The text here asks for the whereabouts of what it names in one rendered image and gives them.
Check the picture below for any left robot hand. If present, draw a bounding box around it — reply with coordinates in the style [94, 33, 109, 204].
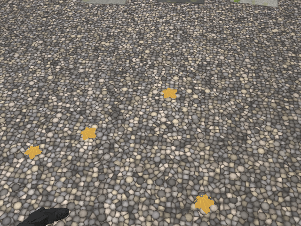
[17, 207, 70, 226]

